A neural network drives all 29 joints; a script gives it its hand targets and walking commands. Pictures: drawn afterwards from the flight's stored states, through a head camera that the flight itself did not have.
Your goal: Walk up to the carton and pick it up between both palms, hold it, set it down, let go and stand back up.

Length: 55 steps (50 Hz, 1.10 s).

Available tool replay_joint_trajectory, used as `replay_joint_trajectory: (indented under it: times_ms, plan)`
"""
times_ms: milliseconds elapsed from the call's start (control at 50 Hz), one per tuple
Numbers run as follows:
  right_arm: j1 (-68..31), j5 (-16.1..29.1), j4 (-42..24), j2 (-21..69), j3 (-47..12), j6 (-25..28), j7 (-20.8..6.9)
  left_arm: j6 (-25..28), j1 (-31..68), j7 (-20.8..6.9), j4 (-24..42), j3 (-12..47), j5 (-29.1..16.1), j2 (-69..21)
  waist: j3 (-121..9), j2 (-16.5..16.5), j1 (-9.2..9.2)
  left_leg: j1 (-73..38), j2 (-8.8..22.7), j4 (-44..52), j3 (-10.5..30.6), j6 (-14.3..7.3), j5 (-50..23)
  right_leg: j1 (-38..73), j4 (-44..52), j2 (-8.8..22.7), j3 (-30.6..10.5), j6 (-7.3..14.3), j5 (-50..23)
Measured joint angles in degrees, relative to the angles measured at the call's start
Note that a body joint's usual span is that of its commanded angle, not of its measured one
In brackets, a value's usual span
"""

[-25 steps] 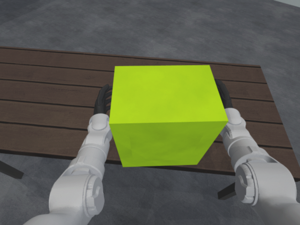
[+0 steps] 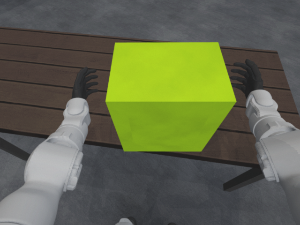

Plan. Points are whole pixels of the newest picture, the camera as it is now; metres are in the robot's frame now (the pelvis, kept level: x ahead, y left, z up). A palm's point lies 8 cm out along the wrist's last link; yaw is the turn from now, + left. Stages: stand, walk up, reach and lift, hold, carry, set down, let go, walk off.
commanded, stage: set down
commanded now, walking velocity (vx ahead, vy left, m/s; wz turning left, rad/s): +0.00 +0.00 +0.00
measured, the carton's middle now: (164, 104) +0.44 +0.01 +0.03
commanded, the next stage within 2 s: none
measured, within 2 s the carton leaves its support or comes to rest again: neither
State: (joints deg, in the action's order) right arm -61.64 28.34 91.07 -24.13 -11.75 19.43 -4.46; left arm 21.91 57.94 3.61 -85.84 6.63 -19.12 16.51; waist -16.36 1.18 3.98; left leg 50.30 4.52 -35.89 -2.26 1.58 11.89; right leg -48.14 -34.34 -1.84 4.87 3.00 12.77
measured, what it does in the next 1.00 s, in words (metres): stands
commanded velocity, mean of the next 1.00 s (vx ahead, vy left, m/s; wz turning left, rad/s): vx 0.00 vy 0.00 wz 0.00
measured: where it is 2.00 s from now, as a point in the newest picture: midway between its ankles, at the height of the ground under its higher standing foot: outside the picture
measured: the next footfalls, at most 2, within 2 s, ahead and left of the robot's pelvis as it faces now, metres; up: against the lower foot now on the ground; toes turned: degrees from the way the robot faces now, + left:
none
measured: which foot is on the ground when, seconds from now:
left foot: down 0.00-1.00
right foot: down 0.00-1.00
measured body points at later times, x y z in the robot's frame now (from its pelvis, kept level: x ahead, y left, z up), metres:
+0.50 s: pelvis +0.01 +0.00 +0.02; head +0.06 +0.02 +0.47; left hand +0.46 +0.26 +0.16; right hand +0.50 -0.21 +0.18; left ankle +0.03 +0.14 -0.71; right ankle +0.01 -0.09 -0.71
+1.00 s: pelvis +0.01 +0.01 +0.03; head +0.04 +0.01 +0.48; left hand +0.46 +0.25 +0.21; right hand +0.48 -0.23 +0.23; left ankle +0.03 +0.14 -0.71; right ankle +0.01 -0.09 -0.71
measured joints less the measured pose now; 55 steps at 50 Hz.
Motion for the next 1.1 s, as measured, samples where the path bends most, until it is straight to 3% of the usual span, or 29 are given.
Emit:
replay_joint_trajectory:
  times_ms: [140, 280, 400, 560, 680, 920, 1100]
  plan:
    - [0.45, 3.31, -6.68, -1.67, -2.78, -3.06, -1.38, -3.44, 1.5, -0.55, 4.72, 0.76, -1.1, 0.44, -0.64, 0.29, -0.24, 1.84, -0.18, -0.05, -0.39, 0.05, -0.51, -2.65, -1.37, 0.12, -0.59, 0.13, 0.03]
    - [1.02, 3.87, -13.5, -1.99, -3.03, -7.64, 0.24, -10.63, 0.61, -0.97, 11.54, -2.84, 1.67, 0.71, -0.25, -0.53, 1.07, -2.99, -0.36, 3.1, -0.87, -0.1, -1.14, 2.06, 1.89, -0.06, -1.46, -0.27, -0.89]
    - [0.17, 3.7, -14.13, -3.39, -2.36, -11.96, 1.08, -17.27, 0.04, -1.23, 15.96, -4.58, 3.62, 1.9, 1.32, -0.32, 1.52, -10.71, -0.58, 7.17, -0.7, -0.21, -1.99, 10.35, 6.97, -0.27, -1.66, -0.54, -2.22]
    - [-2.28, 4.15, -11.77, -5.73, -1.13, -17.27, -1.25, -24.08, -0.02, -0.3, 20.59, -2.92, 3.3, 3.36, 3.49, 1.21, 0.51, -16.98, -0.75, 9.75, 0.1, -0.1, -2.58, 17.46, 10.76, -0.43, -1.18, -0.47, -3.19]
    - [-3.0, 3.35, -13.94, -6.35, 1.31, -20.97, -2.69, -29.63, -0.54, 0.92, 25.74, -2.82, 3.34, 3.63, 4.52, 0.79, -0.5, -18.61, -0.95, 10.77, 0.48, -0.17, -3.02, 19.46, 12.29, -0.39, -1.01, -0.58, -3.78]
    - [-0.46, 1.82, -23.72, -8.06, 2.46, -28.92, -1.2, -41.98, -0.93, 0.3, 36.1, -8.7, 5.84, 4.27, 7.26, -1.11, -0.63, -25.96, -1.3, 14.61, -0.33, -0.49, -3.77, 26.41, 16.0, -0.35, -2.3, -1.04, -4.85]
    - [5.28, 1.05, -29.51, -6.28, 3.3, -30.87, -0.96, -43.56, -7.46, -0.74, 40.45, -10.73, 7.47, 3.95, 9.45, 0.74, -1.18, -30.77, -1.69, 16.62, 0.1, -0.31, -4.12, 30.98, 17.11, -0.2, -2.26, -0.89, -4.53]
